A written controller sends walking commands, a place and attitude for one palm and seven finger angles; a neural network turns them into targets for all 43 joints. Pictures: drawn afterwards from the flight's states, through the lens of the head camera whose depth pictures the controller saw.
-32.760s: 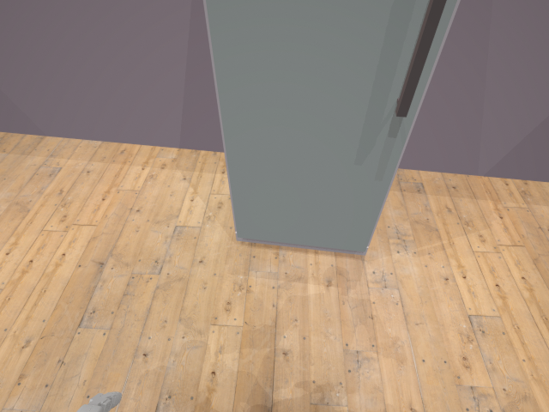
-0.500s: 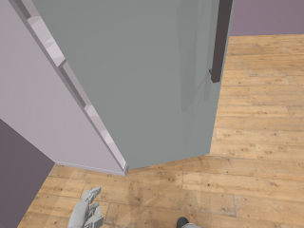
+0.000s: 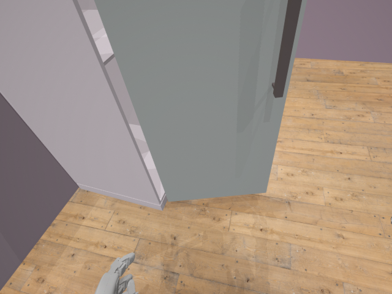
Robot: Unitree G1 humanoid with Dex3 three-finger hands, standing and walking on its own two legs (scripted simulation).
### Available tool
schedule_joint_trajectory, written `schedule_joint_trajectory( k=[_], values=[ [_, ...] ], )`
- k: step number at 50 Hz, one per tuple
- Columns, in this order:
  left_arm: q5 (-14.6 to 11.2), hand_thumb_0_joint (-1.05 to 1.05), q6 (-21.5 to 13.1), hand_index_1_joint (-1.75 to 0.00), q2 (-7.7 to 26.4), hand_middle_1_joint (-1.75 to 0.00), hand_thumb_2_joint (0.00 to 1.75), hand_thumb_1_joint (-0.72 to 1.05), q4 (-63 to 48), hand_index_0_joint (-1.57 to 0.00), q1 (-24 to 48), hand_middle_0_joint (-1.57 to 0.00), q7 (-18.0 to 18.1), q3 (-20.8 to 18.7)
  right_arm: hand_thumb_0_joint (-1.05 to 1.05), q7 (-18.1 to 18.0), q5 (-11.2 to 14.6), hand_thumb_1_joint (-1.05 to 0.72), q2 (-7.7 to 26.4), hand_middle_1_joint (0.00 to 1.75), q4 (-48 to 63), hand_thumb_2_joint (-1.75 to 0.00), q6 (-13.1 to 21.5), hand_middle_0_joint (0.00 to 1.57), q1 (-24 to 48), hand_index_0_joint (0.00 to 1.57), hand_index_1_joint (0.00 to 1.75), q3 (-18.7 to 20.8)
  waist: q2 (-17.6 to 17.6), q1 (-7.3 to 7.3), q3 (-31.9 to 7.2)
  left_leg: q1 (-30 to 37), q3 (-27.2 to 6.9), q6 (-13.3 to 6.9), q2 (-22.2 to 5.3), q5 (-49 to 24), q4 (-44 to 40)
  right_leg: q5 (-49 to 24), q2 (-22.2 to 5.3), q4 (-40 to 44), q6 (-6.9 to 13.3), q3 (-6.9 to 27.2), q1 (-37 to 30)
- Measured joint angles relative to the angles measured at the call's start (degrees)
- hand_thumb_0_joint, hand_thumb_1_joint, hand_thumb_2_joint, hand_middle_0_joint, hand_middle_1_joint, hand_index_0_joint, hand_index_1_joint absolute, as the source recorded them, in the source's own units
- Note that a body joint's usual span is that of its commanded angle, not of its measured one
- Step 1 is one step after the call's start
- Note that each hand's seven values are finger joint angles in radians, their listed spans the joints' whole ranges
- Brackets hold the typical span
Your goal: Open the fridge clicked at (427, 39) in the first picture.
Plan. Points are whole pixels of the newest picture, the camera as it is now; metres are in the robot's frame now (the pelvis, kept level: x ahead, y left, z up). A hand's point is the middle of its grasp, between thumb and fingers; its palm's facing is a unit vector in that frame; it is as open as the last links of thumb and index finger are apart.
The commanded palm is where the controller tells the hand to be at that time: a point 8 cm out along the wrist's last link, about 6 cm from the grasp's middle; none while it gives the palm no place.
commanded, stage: stop stepping back and stand still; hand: right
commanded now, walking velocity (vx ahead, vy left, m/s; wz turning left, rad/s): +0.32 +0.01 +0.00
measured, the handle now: (288, 17) +0.73 -0.17 +0.23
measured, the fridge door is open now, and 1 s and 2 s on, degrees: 69 69 69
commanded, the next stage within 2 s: let the arm hang, fingers relaxed in 1.04 s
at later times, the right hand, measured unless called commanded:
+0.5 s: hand out of the picture +0.21 -0.29 +0.18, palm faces +0.47 +0.74 -0.48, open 7.4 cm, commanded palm +0.14 -0.33 +0.18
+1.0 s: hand out of the picture +0.28 -0.31 +0.17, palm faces +0.39 +0.75 -0.53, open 7.4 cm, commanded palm +0.20 -0.36 +0.18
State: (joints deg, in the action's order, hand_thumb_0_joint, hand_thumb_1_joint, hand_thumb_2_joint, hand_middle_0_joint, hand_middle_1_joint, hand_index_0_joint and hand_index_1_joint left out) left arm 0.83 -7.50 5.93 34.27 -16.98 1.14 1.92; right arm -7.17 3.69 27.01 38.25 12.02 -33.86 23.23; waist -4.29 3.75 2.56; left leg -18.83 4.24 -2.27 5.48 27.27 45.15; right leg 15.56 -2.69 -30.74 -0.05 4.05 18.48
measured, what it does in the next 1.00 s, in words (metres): steps on the spot: left foot, then right foot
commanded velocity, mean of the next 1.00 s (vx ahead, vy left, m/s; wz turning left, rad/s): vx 0.02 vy -0.02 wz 0.00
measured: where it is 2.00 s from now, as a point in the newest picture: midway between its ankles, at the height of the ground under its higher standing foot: outside the picture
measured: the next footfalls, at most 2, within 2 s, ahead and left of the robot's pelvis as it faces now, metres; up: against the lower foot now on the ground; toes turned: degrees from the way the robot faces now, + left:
left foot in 0.06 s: +0.08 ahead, +0.07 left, +0.00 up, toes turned -3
right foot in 0.32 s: +0.07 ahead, -0.15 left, +0.00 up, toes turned -8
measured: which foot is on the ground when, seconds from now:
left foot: up 0.00-0.04, down 0.06-1.00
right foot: down 0.00-0.04, up 0.06-0.30, down 0.32-1.00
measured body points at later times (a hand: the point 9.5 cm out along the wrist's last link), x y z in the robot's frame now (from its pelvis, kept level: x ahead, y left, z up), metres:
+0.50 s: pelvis +0.03 -0.02 -0.01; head +0.04 -0.05 +0.44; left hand +0.22 +0.18 -0.07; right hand +0.18 -0.33 +0.20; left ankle +0.04 +0.08 -0.74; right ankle +0.02 -0.15 -0.74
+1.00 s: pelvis +0.09 -0.05 +0.00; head +0.12 -0.08 +0.44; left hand +0.28 +0.17 -0.07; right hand +0.25 -0.35 +0.20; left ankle +0.04 +0.08 -0.74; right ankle +0.03 -0.14 -0.74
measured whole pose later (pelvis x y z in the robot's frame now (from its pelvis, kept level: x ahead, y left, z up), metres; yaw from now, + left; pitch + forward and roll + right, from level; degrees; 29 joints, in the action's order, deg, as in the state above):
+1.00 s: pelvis +0.09 -0.05 +0.00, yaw -4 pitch +2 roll +1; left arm -1.1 -4.5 10.3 32.8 -9.2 3.0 0.1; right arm -8.6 2.8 28.8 34.0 15.3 -34.8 27.0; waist -1.9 2.0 2.4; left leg -11.0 1.6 -0.3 0.7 17.6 28.2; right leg 19.5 -1.1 -29.9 1.2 -3.0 12.5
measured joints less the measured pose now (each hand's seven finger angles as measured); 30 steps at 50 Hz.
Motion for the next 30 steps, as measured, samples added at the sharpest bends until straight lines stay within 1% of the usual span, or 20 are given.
schedule_joint_trajectory(
  k=[1,2,3,4,5,6,7,8,10,12,15,16,17,19,21,22,24,26,28,30],
  values=[
    [0.04,0.01,0.26,-0.3,0.25,-0.3,0.9,0.9,-0.42,-0.21,-1.16,-0.2,0.14,-0.17,0.02,0.08,-0.48,-0.89,1.62,0.31,0.89,-0.9,0.79,0.21,-2.55,0.21,0.3,0.73,1.13,-0.01,-1.12,2.15,1.04,-0.47,0.24,0.55,-4.41,2.63,-0.43,-0.81,0.23,0.27,1.13],
    [-0.05,0.01,0.54,-0.3,0.66,-0.3,0.9,0.9,-0.89,-0.21,-2.21,-0.2,0.29,-0.46,0.02,0.02,-0.95,-0.89,3.65,0.31,1.44,-0.9,1.37,0.21,-4.41,0.21,0.3,2.11,1.69,-0.26,-2.32,4.7,1.05,-1.31,-0.11,1.4,-9.62,6.81,-0.25,-3.55,0.72,0.07,3.33],
    [-0.35,0.01,0.9,-0.3,1.04,-0.3,0.9,0.9,-1.05,-0.21,-2.76,-0.2,0.44,-0.76,0.02,-0.26,-1.25,-0.89,5.85,0.31,1.64,-0.9,1.87,0.21,-5.6,0.21,0.3,4.23,0.72,-0.95,-3.62,6.71,-1.62,-2.93,-1.51,2.49,-15.1,10.01,1.03,-9.47,0.83,-1.32,6.88],
    [-0.71,0.01,1.61,-0.3,2.09,-0.3,0.9,0.9,0.02,-0.21,-1.88,-0.2,0.73,-1.26,0.01,-0.19,-1.41,-0.89,6.02,0.31,0.68,-0.9,2.29,0.21,-4.9,0.21,0.3,5.15,1.37,-2.29,-3.54,5.99,-1.83,-3.32,-2.0,-4.74,-16.3,11.0,1.21,-17.83,0.68,-1.66,10.22],
    [-0.76,0.01,2.37,-0.3,3.39,-0.3,0.9,0.9,1.83,-0.21,-0.57,-0.2,1.05,-1.77,0.01,0.11,-1.42,-0.88,5.17,0.31,-0.94,-0.9,2.41,0.21,-3.23,0.21,0.3,5.38,2.72,-3.15,-2.93,5.4,-1.16,-2.76,-2.02,-9.85,-15.1,10.31,1.22,-26.5,0.42,-1.36,12.81],
    [-0.63,0.01,2.96,-0.3,4.36,-0.3,0.9,0.9,3.86,-0.21,0.5,-0.2,1.3,-2.2,0.01,0.21,-1.54,-0.88,4.34,0.31,-3.1,-0.9,2.46,0.21,-1.4,0.22,0.31,5.61,3.53,-3.79,-2.82,5.27,-0.76,-2.08,-2.17,-11.24,-13.88,9.62,1.18,-32.95,0.23,-1.67,14.39],
    [-0.64,0.01,3.5,-0.3,4.86,-0.3,0.9,0.9,5.53,-0.21,1.09,-0.2,1.6,-2.59,0.01,0.05,-1.65,-0.88,3.49,0.31,-5.74,-0.9,2.46,0.21,0.3,0.22,0.31,5.9,3.53,-4.39,-3.49,5.29,-0.81,-1.64,-2.68,-10.97,-13.22,9.16,1.21,-36.39,0.24,-2.56,15.04],
    [-0.86,0.01,3.96,-0.3,5.11,-0.3,0.9,0.9,6.48,-0.21,1.22,-0.2,1.94,-2.96,0.01,-0.18,-1.56,-0.88,2.33,0.31,-8.43,-0.9,2.07,0.21,2.04,0.22,0.31,6.03,3.11,-5.04,-4.54,5.32,-1.17,-1.46,-3.36,-10.19,-13.04,8.45,1.19,-37.36,0.34,-3.64,14.95],
    [-1.09,0.01,4.01,-0.3,5.68,-0.3,0.9,0.9,6.89,-0.21,1.23,-0.2,2.79,-3.31,0.01,-0.91,-1.36,-0.88,-1.0,0.31,-13.98,-0.9,1.37,0.21,5.09,0.22,0.31,5.95,2.19,-5.81,-6.44,5.45,-1.99,-1.47,-4.75,-8.97,-13.3,7.77,0.76,-33.3,0.83,-5.66,12.66],
    [-1.08,0.02,3.2,-0.3,6.65,-0.3,0.9,0.9,6.08,-0.21,1.2,-0.2,3.63,-3.54,0.01,-1.92,-1.3,-0.89,-4.82,0.31,-18.54,-0.9,0.1,0.21,7.87,0.21,0.3,4.31,2.14,-5.72,-7.22,5.99,-1.91,-0.87,-5.93,-8.85,-13.71,7.73,0.34,-24.34,1.43,-7.0,8.31],
    [-0.74,0.01,1.12,-0.3,8.25,-0.3,0.9,0.91,4.52,-0.2,1.63,-0.2,4.56,-3.77,0.01,-2.79,-1.68,-0.89,-9.65,0.31,-19.96,-0.9,-1.8,0.2,11.05,0.2,0.3,-0.74,2.5,-5.32,-6.34,6.39,-0.62,0.93,-7.01,-7.74,-12.01,6.9,0.13,-7.93,2.37,-7.85,-0.36],
    [-0.61,0.01,0.41,-0.3,8.63,-0.3,0.9,0.91,3.84,-0.2,2.1,-0.2,4.64,-3.86,0.01,-2.76,-1.78,-0.89,-10.51,0.3,-18.71,-0.9,-2.02,0.2,11.33,0.2,0.3,-2.38,2.59,-5.07,-5.74,5.81,-0.2,1.54,-7.06,-6.75,-10.27,4.7,0.04,-3.52,2.61,-7.44,-2.51],
    [-0.55,0.01,-0.04,-0.3,8.2,-0.3,0.9,0.91,3.53,-0.2,3.21,-0.2,4.6,-3.89,0.01,-2.71,-1.88,-0.89,-10.61,0.3,-17.15,-0.9,-2.08,0.2,11.42,0.2,0.3,-3.46,1.42,-4.87,-4.49,5.09,-0.8,1.75,-7.59,-5.42,-7.98,1.86,0.56,-3.21,1.85,-7.75,-2.72],
    [-0.47,0.01,-0.86,-0.3,6.36,-0.3,0.9,0.91,2.46,-0.2,5.17,-0.2,4.19,-3.44,0.02,-2.61,-2.3,-0.89,-8.98,0.3,-13.65,-0.9,-1.43,0.2,10.15,0.2,0.3,-4.07,-0.98,-4.66,-2.37,3.0,-3.19,1.95,-7.3,-2.31,-3.15,1.23,1.13,-3.87,0.63,-9.0,-3.23],
    [-0.24,0.01,-2.02,-0.3,4.32,-0.3,0.9,0.91,1.08,-0.2,5.77,-0.2,3.5,-2.82,0.02,-2.23,-2.59,-0.89,-6.03,0.31,-10.06,-0.9,-0.58,0.2,8.0,0.2,0.3,-3.07,-1.73,-3.48,-1.34,1.21,-3.45,2.09,-6.31,-0.93,-0.6,1.28,1.08,-2.67,0.15,-8.88,-3.83],
    [-0.25,0.01,-2.46,-0.3,3.59,-0.3,0.9,0.91,0.38,-0.2,5.62,-0.2,3.12,-2.47,0.02,-2.08,-2.7,-0.89,-4.41,0.31,-8.44,-0.9,-0.16,0.2,7.03,0.21,0.3,-2.19,-1.4,-2.98,-0.93,1.15,-2.94,2.16,-5.87,-1.31,-1.86,1.11,0.86,-1.97,0.0,-8.36,-3.99],
    [-0.51,0.01,-2.94,-0.3,2.76,-0.3,0.9,0.91,-0.67,-0.2,4.94,-0.2,2.38,-1.67,0.02,-2.05,-2.67,-0.89,-0.99,0.31,-5.65,-0.9,0.94,0.21,4.98,0.21,0.3,0.59,-0.15,-2.65,-0.36,2.84,-1.67,2.41,-5.22,-4.83,-9.21,1.22,0.27,-1.78,-0.34,-7.41,-3.8],
    [-0.81,0.01,-2.52,-0.3,2.67,-0.3,0.9,0.9,-0.79,-0.2,4.39,-0.2,1.73,-1.27,0.02,-2.14,-2.55,-0.89,1.47,0.31,-4.55,-0.9,2.53,0.21,3.49,0.21,0.3,3.58,1.79,-2.8,0.03,4.35,-0.79,1.35,-4.37,-11.69,-13.78,2.69,-0.54,-3.87,-0.58,-6.5,-2.86],
    [-1.07,0.01,-1.31,-0.3,3.16,-0.3,0.9,0.9,0.54,-0.2,4.08,-0.2,1.33,-1.37,0.02,-2.05,-2.1,-0.89,1.8,0.31,-5.34,-0.9,3.7,0.21,2.86,0.21,0.3,4.91,3.87,-3.21,-0.5,4.65,-0.26,0.48,-3.71,-11.17,-14.13,4.8,-0.59,-6.53,0.22,-5.33,-1.59],
    [-1.44,0.01,0.09,-0.3,3.81,-0.3,0.9,0.9,2.12,-0.21,3.79,-0.2,1.09,-1.72,0.01,-2.05,-1.62,-0.89,0.41,0.31,-7.31,-0.9,3.86,0.21,2.6,0.21,0.3,4.89,4.63,-4.08,-1.27,5.25,-1.08,0.55,-4.03,-10.02,-14.92,5.2,0.6,-6.79,0.44,-5.45,-1.42]
  ],
)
